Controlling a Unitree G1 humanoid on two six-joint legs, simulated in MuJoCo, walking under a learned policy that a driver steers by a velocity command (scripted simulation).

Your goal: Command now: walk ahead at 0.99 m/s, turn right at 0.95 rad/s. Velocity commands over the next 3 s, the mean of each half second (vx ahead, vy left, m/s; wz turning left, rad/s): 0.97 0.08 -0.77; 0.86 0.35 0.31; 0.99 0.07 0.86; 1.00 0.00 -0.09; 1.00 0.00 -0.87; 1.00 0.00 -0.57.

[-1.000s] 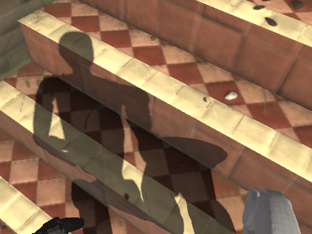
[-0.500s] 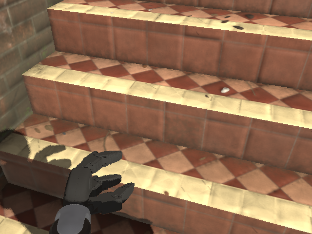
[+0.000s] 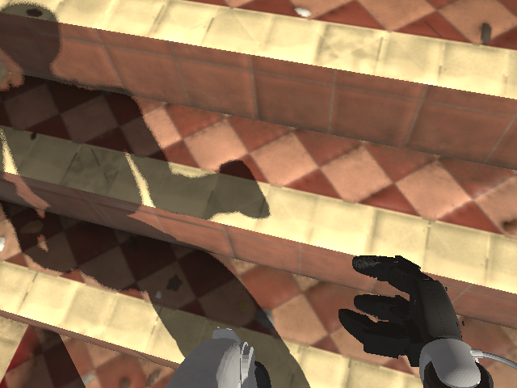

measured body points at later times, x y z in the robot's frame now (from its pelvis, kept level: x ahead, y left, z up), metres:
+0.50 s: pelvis -0.37 -0.04 -0.02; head -0.39 -0.10 +0.42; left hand -0.12 +0.17 -0.07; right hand -0.34 -0.34 -0.15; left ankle -0.36 +0.09 -0.75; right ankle -0.42 -0.15 -0.67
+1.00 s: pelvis -0.48 -0.06 -0.03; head -0.54 -0.13 +0.41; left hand -0.27 +0.14 -0.08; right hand -0.52 -0.31 -0.21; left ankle -0.46 +0.13 -0.54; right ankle -0.48 -0.18 -0.75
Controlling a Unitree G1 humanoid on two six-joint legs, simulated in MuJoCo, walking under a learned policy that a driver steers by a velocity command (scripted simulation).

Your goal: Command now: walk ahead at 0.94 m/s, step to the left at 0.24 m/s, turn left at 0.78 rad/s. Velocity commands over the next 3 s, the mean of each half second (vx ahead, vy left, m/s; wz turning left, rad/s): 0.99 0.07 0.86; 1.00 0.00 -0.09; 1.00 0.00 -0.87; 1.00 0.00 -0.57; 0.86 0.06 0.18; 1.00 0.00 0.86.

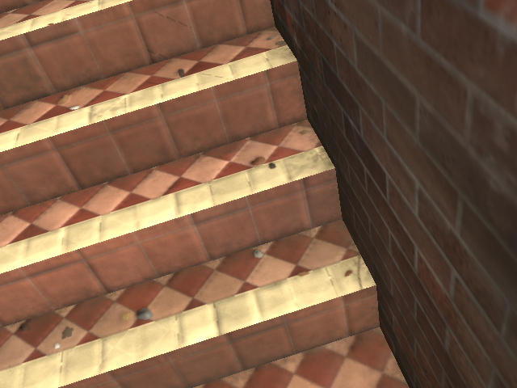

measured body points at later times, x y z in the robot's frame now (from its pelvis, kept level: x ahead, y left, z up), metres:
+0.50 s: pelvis +0.06 +0.18 +0.02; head +0.07 +0.22 +0.47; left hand +0.18 +0.46 -0.09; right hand +0.12 -0.05 -0.10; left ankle -0.06 +0.20 -0.72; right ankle +0.19 +0.07 -0.65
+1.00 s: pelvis +0.37 +0.38 +0.02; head +0.39 +0.41 +0.47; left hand +0.21 +0.61 -0.12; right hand +0.70 +0.30 -0.02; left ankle +0.43 +0.57 -0.69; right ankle +0.35 +0.28 -0.72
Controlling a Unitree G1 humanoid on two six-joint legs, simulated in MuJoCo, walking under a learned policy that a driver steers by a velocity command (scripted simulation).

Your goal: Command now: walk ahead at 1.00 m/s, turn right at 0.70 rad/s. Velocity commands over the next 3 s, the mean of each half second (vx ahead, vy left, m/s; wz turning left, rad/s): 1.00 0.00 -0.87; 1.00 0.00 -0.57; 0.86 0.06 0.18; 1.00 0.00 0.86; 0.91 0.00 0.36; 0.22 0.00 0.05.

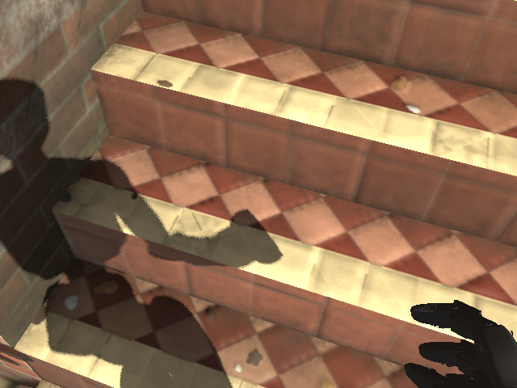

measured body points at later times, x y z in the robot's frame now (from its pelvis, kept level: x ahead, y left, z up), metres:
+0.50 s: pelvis +0.30 -0.02 +0.05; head +0.35 -0.02 +0.50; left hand +0.64 +0.02 +0.01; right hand +0.18 -0.26 -0.07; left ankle +0.21 +0.17 -0.64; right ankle +0.33 -0.10 -0.55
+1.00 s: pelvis +0.62 -0.15 +0.35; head +0.62 -0.14 +0.80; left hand +0.92 -0.13 +0.29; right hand +0.51 -0.40 +0.22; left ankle +0.62 -0.05 -0.35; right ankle +0.53 -0.26 -0.12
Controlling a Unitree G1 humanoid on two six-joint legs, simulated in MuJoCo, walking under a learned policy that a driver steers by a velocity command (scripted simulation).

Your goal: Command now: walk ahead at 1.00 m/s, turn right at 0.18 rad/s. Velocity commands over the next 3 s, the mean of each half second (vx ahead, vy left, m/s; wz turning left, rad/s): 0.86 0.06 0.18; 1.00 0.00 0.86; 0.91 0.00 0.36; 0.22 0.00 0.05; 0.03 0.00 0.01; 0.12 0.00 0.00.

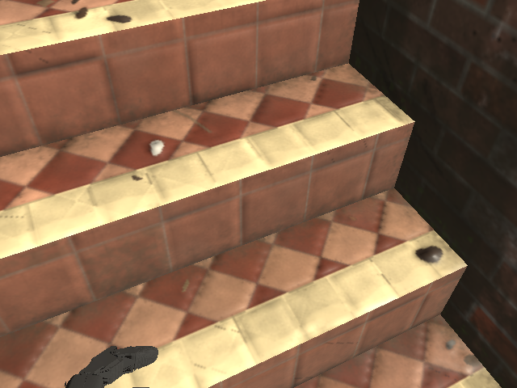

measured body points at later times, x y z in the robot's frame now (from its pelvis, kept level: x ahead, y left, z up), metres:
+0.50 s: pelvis +0.33 +0.02 +0.24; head +0.32 +0.03 +0.69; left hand +0.24 +0.25 +0.09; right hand +0.62 -0.09 +0.24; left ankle +0.39 +0.17 -0.14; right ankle +0.28 -0.08 -0.50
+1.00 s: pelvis +0.57 +0.11 +0.45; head +0.61 +0.15 +0.90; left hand +0.79 +0.37 +0.45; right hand +0.70 -0.12 +0.32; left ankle +0.48 +0.14 -0.30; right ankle +0.76 +0.09 -0.05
